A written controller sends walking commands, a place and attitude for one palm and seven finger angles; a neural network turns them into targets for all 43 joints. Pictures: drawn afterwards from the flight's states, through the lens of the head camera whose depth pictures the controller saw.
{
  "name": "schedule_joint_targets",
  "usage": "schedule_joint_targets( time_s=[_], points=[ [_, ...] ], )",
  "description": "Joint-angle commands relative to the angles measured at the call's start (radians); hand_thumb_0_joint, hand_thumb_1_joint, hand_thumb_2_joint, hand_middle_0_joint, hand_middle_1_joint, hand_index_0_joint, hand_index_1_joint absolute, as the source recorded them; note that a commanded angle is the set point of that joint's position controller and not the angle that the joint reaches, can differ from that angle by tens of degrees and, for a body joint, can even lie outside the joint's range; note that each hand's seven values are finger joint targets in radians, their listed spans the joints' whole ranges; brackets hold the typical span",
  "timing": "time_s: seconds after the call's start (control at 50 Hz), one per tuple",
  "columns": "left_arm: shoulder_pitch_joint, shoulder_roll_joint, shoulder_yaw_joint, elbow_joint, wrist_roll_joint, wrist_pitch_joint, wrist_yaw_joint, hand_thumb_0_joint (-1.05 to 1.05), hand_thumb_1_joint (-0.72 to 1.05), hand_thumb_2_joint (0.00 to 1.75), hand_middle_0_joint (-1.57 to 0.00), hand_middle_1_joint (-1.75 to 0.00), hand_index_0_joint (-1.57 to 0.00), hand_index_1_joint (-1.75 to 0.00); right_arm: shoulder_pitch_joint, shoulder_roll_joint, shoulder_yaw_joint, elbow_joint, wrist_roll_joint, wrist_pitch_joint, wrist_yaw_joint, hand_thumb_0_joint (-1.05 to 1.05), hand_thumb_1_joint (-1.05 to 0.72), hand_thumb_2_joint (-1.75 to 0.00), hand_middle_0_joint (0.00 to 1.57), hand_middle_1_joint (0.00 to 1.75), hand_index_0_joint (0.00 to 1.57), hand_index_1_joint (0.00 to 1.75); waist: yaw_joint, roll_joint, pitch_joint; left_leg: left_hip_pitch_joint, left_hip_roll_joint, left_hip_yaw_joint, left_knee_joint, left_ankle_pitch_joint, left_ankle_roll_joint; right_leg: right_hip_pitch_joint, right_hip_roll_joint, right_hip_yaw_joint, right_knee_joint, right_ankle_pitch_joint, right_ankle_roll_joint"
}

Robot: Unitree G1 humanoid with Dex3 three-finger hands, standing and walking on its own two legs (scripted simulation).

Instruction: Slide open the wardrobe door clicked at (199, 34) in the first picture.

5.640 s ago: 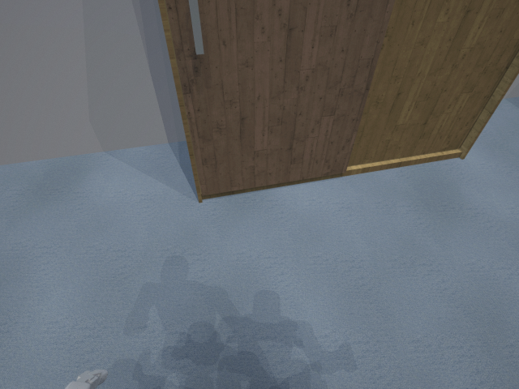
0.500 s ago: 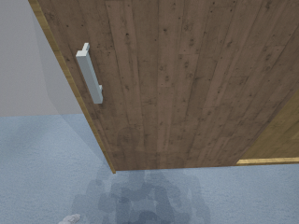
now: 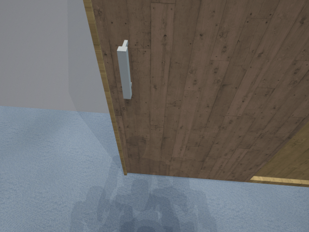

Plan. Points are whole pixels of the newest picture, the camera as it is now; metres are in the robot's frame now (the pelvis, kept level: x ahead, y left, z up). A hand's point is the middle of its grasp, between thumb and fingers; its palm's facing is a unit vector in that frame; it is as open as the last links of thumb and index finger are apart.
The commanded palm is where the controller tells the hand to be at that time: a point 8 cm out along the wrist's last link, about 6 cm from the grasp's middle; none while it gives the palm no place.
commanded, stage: come to a stop and stand still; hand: left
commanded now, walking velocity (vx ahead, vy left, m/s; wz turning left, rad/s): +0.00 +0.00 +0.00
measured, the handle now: (126, 70) +0.55 +0.15 +0.12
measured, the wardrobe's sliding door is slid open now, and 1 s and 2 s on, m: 0.00 0.00 0.00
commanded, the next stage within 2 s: look again from close up in 1.16 s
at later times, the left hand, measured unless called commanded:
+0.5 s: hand out of the picture +0.01 +0.19 -0.17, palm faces -0.01 -0.98 -0.21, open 7.3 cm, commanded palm none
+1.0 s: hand out of the picture -0.05 +0.20 -0.17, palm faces +0.03 -0.98 -0.21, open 7.4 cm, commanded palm none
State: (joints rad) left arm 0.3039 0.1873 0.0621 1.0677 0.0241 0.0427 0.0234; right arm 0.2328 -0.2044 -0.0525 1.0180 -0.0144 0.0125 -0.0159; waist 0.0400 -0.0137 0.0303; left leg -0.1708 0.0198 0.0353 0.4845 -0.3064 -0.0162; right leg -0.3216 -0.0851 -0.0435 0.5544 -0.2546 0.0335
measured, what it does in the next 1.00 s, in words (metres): stands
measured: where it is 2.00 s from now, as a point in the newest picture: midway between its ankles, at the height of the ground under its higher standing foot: outside the picture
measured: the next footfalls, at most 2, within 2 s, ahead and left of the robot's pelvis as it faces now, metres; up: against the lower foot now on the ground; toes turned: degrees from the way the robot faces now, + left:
none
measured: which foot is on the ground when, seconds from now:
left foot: down 0.00-1.00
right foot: down 0.00-1.00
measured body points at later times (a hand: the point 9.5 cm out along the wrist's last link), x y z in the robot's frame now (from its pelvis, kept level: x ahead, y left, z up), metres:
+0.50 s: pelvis -0.01 +0.02 +0.01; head +0.01 +0.01 +0.46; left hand +0.01 +0.24 -0.15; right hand -0.01 -0.20 -0.16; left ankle -0.02 +0.13 -0.73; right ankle +0.02 -0.11 -0.73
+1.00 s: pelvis -0.04 +0.02 +0.00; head -0.05 +0.01 +0.45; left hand -0.05 +0.25 -0.15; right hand -0.04 -0.21 -0.16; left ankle -0.02 +0.13 -0.73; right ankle +0.01 -0.11 -0.73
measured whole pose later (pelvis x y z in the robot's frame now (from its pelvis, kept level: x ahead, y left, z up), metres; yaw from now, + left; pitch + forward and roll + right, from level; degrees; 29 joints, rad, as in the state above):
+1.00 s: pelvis -0.04 +0.02 +0.00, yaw +0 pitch -3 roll +1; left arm 0.35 0.15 0.00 1.07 0.02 0.00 0.03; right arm 0.33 -0.17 -0.01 1.04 -0.02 -0.01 -0.02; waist 0.00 0.01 0.01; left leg -0.21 -0.01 0.04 0.49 -0.24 0.02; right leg -0.27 -0.06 -0.05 0.50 -0.18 0.01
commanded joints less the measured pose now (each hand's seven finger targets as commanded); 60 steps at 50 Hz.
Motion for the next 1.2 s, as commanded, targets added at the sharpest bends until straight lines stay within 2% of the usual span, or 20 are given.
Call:
schedule_joint_targets(
  time_s=[0.0,0.06,0.1,0.12,0.16,0.2,0.22,0.24,0.4,0.42,0.44,0.46,0.48,0.5,0.54,0.62,0.72,0.92,1.04,1.18],
  points=[
    [-0.049,0.041,-0.006,-0.055,0.004,-0.014,0.0,0.0,0.9,0.9,-0.2,-0.3,-0.2,-0.3,-0.002,-0.116,0.002,-0.04,-0.008,-0.015,-0.014,0.0,-0.9,-0.9,0.2,0.3,0.2,0.3,-0.021,0.259,0.103,-0.191,0.229,-0.229,-0.357,-0.134,0.115,-0.013,0.017,0.002,0.14,-0.136,0.0],
    [-0.009,0.041,-0.016,-0.02,-0.001,-0.02,-0.005,0.0,0.9,0.9,-0.2,-0.3,-0.2,-0.3,0.001,-0.085,0.017,-0.025,-0.004,-0.02,-0.026,0.0,-0.9,-0.9,0.2,0.3,0.2,0.3,-0.013,0.217,0.088,-0.102,0.184,-0.136,-0.259,0.203,0.119,-0.002,0.016,0.01,0.121,-0.102,-0.006],
    [0.022,0.032,-0.025,-0.002,-0.007,-0.032,-0.003,0.0,0.9,0.9,-0.2,-0.3,-0.2,-0.3,0.023,-0.083,0.019,-0.007,0.0,-0.024,-0.029,0.0,-0.9,-0.9,0.2,0.3,0.2,0.3,-0.006,0.154,0.05,-0.026,0.164,-0.106,-0.173,0.379,0.115,0.049,0.019,0.004,-0.028,-0.029,0.0],
    [0.048,0.034,-0.027,0.012,-0.008,-0.04,-0.001,0.0,0.9,0.9,-0.2,-0.3,-0.2,-0.3,0.033,-0.079,0.017,0.001,0.003,-0.027,-0.031,0.0,-0.9,-0.9,0.2,0.3,0.2,0.3,-0.002,0.116,0.02,0.009,0.14,-0.091,-0.125,0.411,0.094,0.089,0.017,0.014,-0.127,0.075,-0.001],
    [0.058,0.072,-0.03,0.033,-0.007,-0.055,0.007,0.0,0.9,0.9,-0.2,-0.3,-0.2,-0.3,0.06,-0.046,0.02,0.012,0.013,-0.032,-0.027,0.0,-0.9,-0.9,0.2,0.3,0.2,0.3,-0.025,-0.002,-0.016,-0.007,0.087,-0.058,-0.072,0.35,0.045,0.167,-0.05,0.103,-0.171,0.326,-0.033],
    [0.027,0.082,-0.032,0.034,-0.01,-0.057,0.007,0.0,0.9,0.9,-0.2,-0.3,-0.2,-0.3,0.068,-0.04,0.022,0.025,0.013,-0.031,-0.022,0.0,-0.9,-0.9,0.2,0.3,0.2,0.3,-0.04,-0.025,-0.026,0.012,0.08,-0.057,-0.111,0.223,0.028,0.151,-0.063,0.107,-0.169,0.273,-0.046],
    [0.013,0.075,-0.033,0.036,-0.01,-0.059,0.008,0.0,0.9,0.9,-0.2,-0.3,-0.2,-0.3,0.067,-0.041,0.022,0.036,0.01,-0.027,-0.022,0.0,-0.9,-0.9,0.2,0.3,0.2,0.3,-0.041,-0.088,-0.012,0.02,0.082,-0.057,-0.111,0.209,0.025,0.132,-0.054,0.105,-0.177,0.247,-0.048],
    [0.006,0.067,-0.036,0.037,-0.011,-0.059,0.009,0.0,0.9,0.9,-0.2,-0.3,-0.2,-0.3,0.074,-0.042,0.023,0.045,0.009,-0.027,-0.021,0.0,-0.9,-0.9,0.2,0.3,0.2,0.3,-0.042,-0.109,0.002,0.025,0.085,-0.058,-0.118,0.219,0.027,0.122,-0.049,0.095,-0.181,0.241,-0.049],
    [0.003,0.051,-0.041,0.049,-0.016,-0.051,0.014,0.0,0.9,0.9,-0.2,-0.3,-0.2,-0.3,0.097,-0.027,0.04,0.093,0.007,-0.036,-0.024,0.0,-0.9,-0.9,0.2,0.3,0.2,0.3,-0.028,0.028,0.041,-0.015,0.091,-0.069,-0.188,0.172,0.029,0.153,-0.029,0.079,-0.209,0.139,-0.041],
    [0.108,0.082,-0.049,0.078,-0.002,-0.08,0.056,0.0,0.9,0.9,-0.2,-0.3,-0.2,-0.3,0.007,-0.065,0.038,0.017,0.011,-0.054,-0.01,0.0,-0.9,-0.9,0.2,0.3,0.2,0.3,0.006,-0.059,0.044,-0.07,0.101,-0.021,0.038,0.273,0.012,0.149,-0.08,0.119,-0.142,0.557,-0.047],
    [0.075,0.119,-0.049,0.06,-0.003,-0.101,0.045,0.0,0.9,0.9,-0.2,-0.3,-0.2,-0.3,0.048,-0.045,0.047,-0.014,0.009,-0.053,-0.007,0.0,-0.9,-0.9,0.2,0.3,0.2,0.3,-0.048,-0.019,-0.013,-0.071,0.05,-0.016,0.016,0.234,0.006,0.212,-0.119,0.107,-0.096,0.807,-0.071],
    [0.051,0.114,-0.044,0.033,-0.009,-0.101,0.038,0.0,0.9,0.9,-0.2,-0.3,-0.2,-0.3,0.131,-0.013,0.041,0.006,0.003,-0.058,-0.01,0.0,-0.9,-0.9,0.2,0.3,0.2,0.3,-0.062,0.016,-0.099,-0.038,0.04,-0.032,-0.033,0.172,0.019,0.251,-0.116,0.108,-0.04,0.768,-0.082],
    [0.04,0.1,-0.051,0.023,-0.015,-0.094,0.036,0.0,0.9,0.9,-0.2,-0.3,-0.2,-0.3,0.153,-0.02,0.039,0.014,0.004,-0.06,-0.014,0.0,-0.9,-0.9,0.2,0.3,0.2,0.3,-0.06,0.044,-0.159,-0.02,0.058,-0.043,-0.037,0.236,0.025,0.263,-0.093,0.09,-0.032,0.628,-0.085],
    [0.023,0.088,-0.054,0.013,-0.016,-0.087,0.032,0.0,0.9,0.9,-0.2,-0.3,-0.2,-0.3,0.147,-0.031,0.04,0.017,0.004,-0.056,-0.016,0.0,-0.9,-0.9,0.2,0.3,0.2,0.3,-0.058,0.065,-0.16,-0.014,0.077,-0.055,-0.041,0.28,0.028,0.245,-0.067,0.072,-0.046,0.444,-0.082],
    [0.002,0.081,-0.054,0.003,-0.011,-0.074,0.024,0.0,0.9,0.9,-0.2,-0.3,-0.2,-0.3,0.124,-0.038,0.04,0.003,0.002,-0.052,-0.016,0.0,-0.9,-0.9,0.2,0.3,0.2,0.3,-0.044,0.078,-0.07,-0.062,0.091,-0.08,-0.067,0.262,0.04,0.187,-0.034,0.057,-0.074,0.202,-0.074],
    [0.002,0.07,-0.056,-0.012,-0.008,-0.059,0.015,0.0,0.9,0.9,-0.2,-0.3,-0.2,-0.3,0.118,-0.058,0.036,-0.019,-0.001,-0.039,-0.011,0.0,-0.9,-0.9,0.2,0.3,0.2,0.3,-0.042,0.01,0.118,-0.201,0.076,-0.119,-0.16,-0.061,0.049,0.086,-0.013,0.069,-0.134,-0.05,-0.069],
    [0.031,0.072,-0.05,-0.036,-0.003,-0.054,0.012,0.0,0.9,0.9,-0.2,-0.3,-0.2,-0.3,0.123,-0.08,0.029,-0.033,-0.006,-0.036,-0.007,0.0,-0.9,-0.9,0.2,0.3,0.2,0.3,-0.036,0.031,0.133,-0.258,0.078,-0.149,-0.216,-0.206,0.057,0.082,0.0,0.06,-0.121,-0.076,-0.064],
    [0.048,0.082,-0.041,-0.056,-0.006,-0.064,0.01,0.0,0.9,0.9,-0.2,-0.3,-0.2,-0.3,0.143,-0.07,0.029,-0.021,-0.004,-0.035,-0.005,0.0,-0.9,-0.9,0.2,0.3,0.2,0.3,-0.05,-0.028,0.073,-0.171,0.055,-0.109,-0.154,-0.114,0.054,0.038,-0.029,0.109,-0.193,-0.147,-0.069],
    [0.061,0.086,-0.039,-0.047,-0.007,-0.07,0.009,0.0,0.9,0.9,-0.2,-0.3,-0.2,-0.3,0.145,-0.065,0.032,-0.002,-0.001,-0.038,-0.006,0.0,-0.9,-0.9,0.2,0.3,0.2,0.3,-0.049,-0.015,0.045,-0.142,0.056,-0.096,-0.137,-0.054,0.049,0.052,-0.035,0.113,-0.208,-0.122,-0.071],
    [0.057,0.085,-0.041,-0.033,-0.01,-0.07,0.009,0.0,0.9,0.9,-0.2,-0.3,-0.2,-0.3,0.141,-0.062,0.037,0.022,0.001,-0.039,-0.007,0.0,-0.9,-0.9,0.2,0.3,0.2,0.3,-0.045,0.015,0.064,-0.149,0.059,-0.091,-0.144,-0.031,0.041,0.066,-0.035,0.112,-0.216,-0.093,-0.07]
  ],
)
